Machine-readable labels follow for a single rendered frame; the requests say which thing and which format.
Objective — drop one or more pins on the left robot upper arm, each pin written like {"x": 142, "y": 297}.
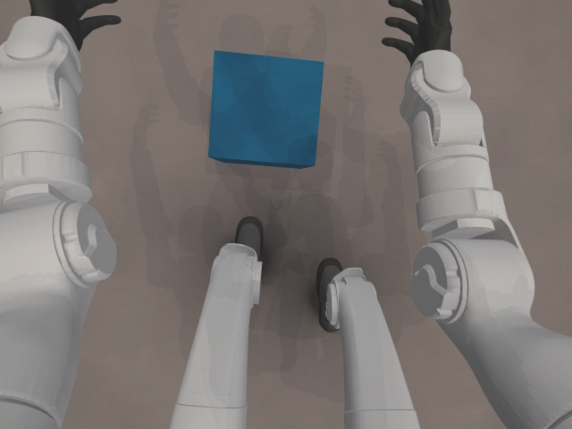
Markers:
{"x": 52, "y": 257}

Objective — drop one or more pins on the right robot upper arm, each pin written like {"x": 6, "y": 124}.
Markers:
{"x": 480, "y": 293}

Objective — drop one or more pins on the left robot forearm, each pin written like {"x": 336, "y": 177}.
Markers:
{"x": 41, "y": 159}

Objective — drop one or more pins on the robot left hand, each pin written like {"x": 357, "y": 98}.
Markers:
{"x": 68, "y": 13}

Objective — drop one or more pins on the robot right shin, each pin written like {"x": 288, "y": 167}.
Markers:
{"x": 349, "y": 272}

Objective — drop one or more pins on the robot right hand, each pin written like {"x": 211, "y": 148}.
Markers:
{"x": 432, "y": 32}

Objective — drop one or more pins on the left robot thigh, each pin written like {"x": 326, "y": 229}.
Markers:
{"x": 213, "y": 392}

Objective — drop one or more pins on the carton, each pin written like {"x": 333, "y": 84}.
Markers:
{"x": 265, "y": 110}

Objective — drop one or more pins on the right robot forearm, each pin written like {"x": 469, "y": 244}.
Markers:
{"x": 457, "y": 200}

